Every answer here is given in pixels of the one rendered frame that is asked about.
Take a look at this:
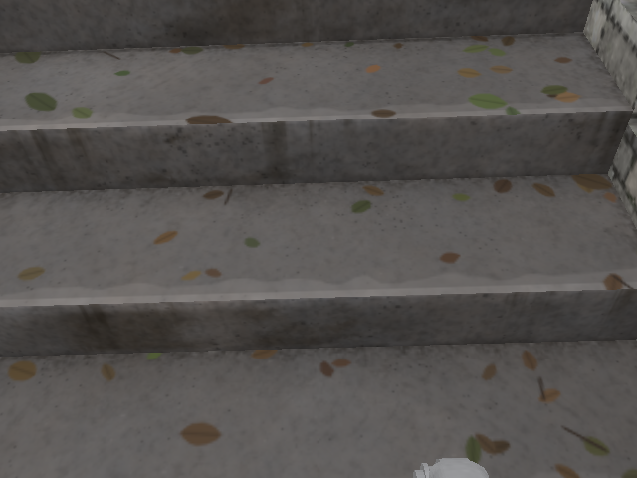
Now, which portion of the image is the robot right thigh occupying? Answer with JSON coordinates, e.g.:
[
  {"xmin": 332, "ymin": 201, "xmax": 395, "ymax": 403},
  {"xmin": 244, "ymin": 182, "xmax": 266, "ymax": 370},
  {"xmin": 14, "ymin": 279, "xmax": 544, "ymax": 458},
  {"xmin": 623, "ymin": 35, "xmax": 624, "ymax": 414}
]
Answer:
[{"xmin": 413, "ymin": 458, "xmax": 489, "ymax": 478}]

